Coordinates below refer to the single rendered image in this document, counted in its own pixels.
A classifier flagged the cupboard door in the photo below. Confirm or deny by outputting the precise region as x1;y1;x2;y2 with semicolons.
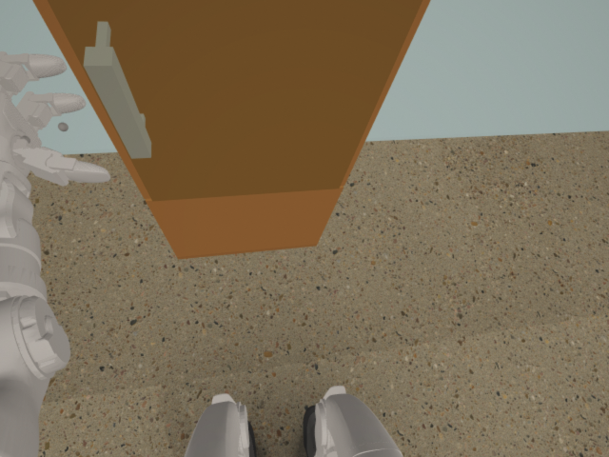
48;0;422;202

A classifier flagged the left robot thigh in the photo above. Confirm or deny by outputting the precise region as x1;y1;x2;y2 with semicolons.
184;401;249;457

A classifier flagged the right robot shin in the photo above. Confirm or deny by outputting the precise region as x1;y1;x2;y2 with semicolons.
314;386;346;457

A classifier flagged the handle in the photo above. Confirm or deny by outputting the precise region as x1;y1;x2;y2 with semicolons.
84;21;151;159

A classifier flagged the robot left upper arm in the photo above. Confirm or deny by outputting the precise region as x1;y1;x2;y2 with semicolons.
0;295;70;457

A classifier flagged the robot left hand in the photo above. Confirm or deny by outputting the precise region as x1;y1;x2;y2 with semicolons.
0;51;110;186

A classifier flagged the robot left forearm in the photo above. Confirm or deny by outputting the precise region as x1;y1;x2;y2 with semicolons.
0;160;48;302

